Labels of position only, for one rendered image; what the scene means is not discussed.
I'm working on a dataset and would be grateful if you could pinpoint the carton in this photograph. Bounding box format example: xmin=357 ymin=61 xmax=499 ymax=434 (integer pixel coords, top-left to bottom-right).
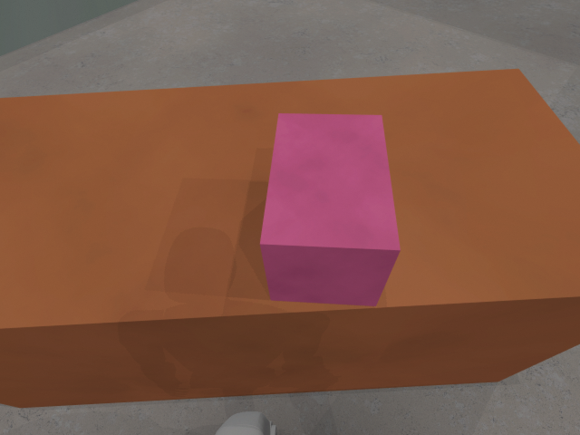
xmin=260 ymin=113 xmax=401 ymax=306

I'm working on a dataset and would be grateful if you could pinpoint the pedestal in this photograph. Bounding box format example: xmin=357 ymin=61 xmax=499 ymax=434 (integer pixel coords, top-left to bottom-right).
xmin=0 ymin=69 xmax=580 ymax=408

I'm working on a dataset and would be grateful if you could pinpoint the left robot thigh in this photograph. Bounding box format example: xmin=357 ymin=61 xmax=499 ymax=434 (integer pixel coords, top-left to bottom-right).
xmin=215 ymin=411 xmax=277 ymax=435

